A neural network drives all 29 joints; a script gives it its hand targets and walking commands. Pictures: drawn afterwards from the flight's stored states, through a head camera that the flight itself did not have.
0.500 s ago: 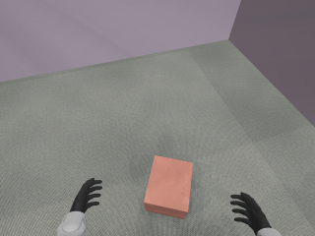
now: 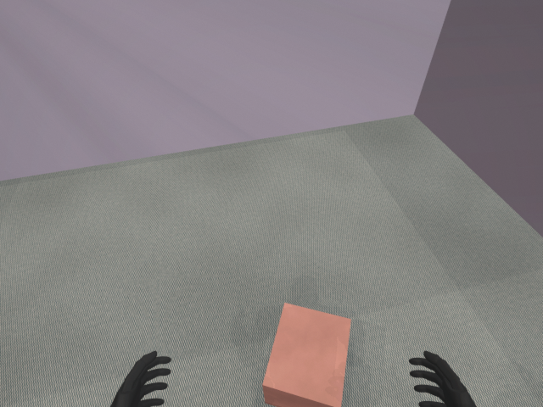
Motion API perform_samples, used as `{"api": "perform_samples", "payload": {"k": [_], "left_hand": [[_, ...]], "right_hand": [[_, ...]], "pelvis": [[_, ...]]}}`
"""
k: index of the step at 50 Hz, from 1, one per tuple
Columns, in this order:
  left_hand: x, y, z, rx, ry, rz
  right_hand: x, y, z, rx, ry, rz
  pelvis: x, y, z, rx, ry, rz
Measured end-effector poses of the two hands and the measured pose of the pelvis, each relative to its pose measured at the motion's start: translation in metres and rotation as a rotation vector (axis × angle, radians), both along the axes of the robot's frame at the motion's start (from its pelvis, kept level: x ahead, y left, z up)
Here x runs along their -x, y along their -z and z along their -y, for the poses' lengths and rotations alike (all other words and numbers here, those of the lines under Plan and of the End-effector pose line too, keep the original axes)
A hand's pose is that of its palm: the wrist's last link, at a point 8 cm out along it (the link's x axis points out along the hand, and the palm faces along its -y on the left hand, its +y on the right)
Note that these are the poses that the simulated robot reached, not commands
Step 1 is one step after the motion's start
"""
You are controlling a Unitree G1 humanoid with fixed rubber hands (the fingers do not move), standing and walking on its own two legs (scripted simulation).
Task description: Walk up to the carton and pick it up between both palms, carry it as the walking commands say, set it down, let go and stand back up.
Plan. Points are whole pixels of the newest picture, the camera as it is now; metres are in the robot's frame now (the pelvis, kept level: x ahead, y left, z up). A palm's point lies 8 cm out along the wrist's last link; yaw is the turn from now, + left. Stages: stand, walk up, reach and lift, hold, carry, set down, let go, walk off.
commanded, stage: let go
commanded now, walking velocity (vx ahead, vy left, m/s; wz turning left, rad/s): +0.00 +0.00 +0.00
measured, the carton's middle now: (307, 361) +0.42 -0.07 -0.67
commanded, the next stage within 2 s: stand in 0.04 s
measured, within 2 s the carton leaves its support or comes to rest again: neither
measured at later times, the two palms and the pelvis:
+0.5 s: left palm out of the picture +0.17 +0.25 -0.11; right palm out of the picture +0.10 -0.28 -0.11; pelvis +0.05 +0.00 -0.02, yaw -7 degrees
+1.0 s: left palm out of the picture +0.14 +0.25 -0.13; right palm out of the picture +0.02 -0.28 -0.13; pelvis +0.04 +0.00 -0.02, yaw -11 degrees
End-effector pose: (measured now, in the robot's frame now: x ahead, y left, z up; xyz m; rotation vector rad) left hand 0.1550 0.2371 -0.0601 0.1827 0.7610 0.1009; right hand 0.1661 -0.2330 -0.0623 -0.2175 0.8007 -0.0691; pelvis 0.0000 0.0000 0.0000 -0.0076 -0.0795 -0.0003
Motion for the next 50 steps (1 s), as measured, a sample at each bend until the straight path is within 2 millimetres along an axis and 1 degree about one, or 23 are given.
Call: {"api": "perform_samples", "payload": {"k": [4, 6, 8, 10, 12, 14, 17, 23, 28, 31, 39, 44, 50], "left_hand": [[0.001, 0.003, 0.004, -0.015, 0.001, 0.005], [0.011, 0.012, -0.001, -0.063, 0.017, -0.053], [0.021, 0.020, -0.010, -0.102, 0.024, -0.120], [0.028, 0.026, -0.019, -0.120, 0.022, -0.166], [0.030, 0.031, -0.024, -0.127, 0.023, -0.200], [0.027, 0.036, -0.025, -0.129, 0.028, -0.219], [0.017, 0.042, -0.023, -0.127, 0.042, -0.232], [-0.005, 0.050, -0.012, -0.120, 0.068, -0.229], [-0.013, 0.056, -0.008, -0.119, 0.076, -0.236], [-0.011, 0.059, -0.007, -0.121, 0.077, -0.258], [0.003, 0.063, -0.009, -0.148, 0.087, -0.313], [0.011, 0.064, -0.009, -0.156, 0.096, -0.344], [0.015, 0.066, -0.011, -0.162, 0.107, -0.366]], "right_hand": [[0.002, 0.000, 0.008, 0.021, 0.023, 0.003], [0.005, 0.003, 0.018, 0.055, 0.036, 0.034], [0.015, 0.009, 0.028, 0.081, 0.062, 0.037], [0.029, 0.017, 0.036, 0.098, 0.088, 0.004], [0.042, 0.024, 0.042, 0.109, 0.115, -0.036], [0.052, 0.030, 0.045, 0.114, 0.139, -0.069], [0.059, 0.037, 0.046, 0.110, 0.168, -0.098], [0.063, 0.048, 0.045, 0.099, 0.213, -0.126], [0.070, 0.052, 0.045, 0.093, 0.239, -0.150], [0.079, 0.054, 0.046, 0.095, 0.253, -0.176], [0.105, 0.061, 0.053, 0.104, 0.289, -0.244], [0.124, 0.065, 0.051, 0.101, 0.300, -0.301], [0.145, 0.068, 0.048, 0.097, 0.318, -0.350]], "pelvis": [[-0.001, 0.001, 0.003, 0.001, 0.012, -0.004], [-0.004, 0.002, 0.002, 0.004, 0.034, -0.032], [-0.007, 0.004, 0.002, 0.007, 0.042, -0.060], [-0.011, 0.004, 0.001, 0.007, 0.057, -0.081], [-0.016, 0.005, 0.001, 0.008, 0.069, -0.097], [-0.022, 0.006, 0.001, 0.005, 0.079, -0.110], [-0.030, 0.009, 0.001, 0.004, 0.094, -0.120], [-0.043, 0.014, 0.001, -0.002, 0.117, -0.123], [-0.047, 0.017, 0.002, -0.004, 0.132, -0.120], [-0.046, 0.017, 0.003, -0.008, 0.141, -0.116], [-0.042, 0.018, 0.004, -0.014, 0.161, -0.101], [-0.038, 0.016, 0.004, -0.019, 0.171, -0.099], [-0.036, 0.016, 0.003, -0.023, 0.183, -0.092]]}}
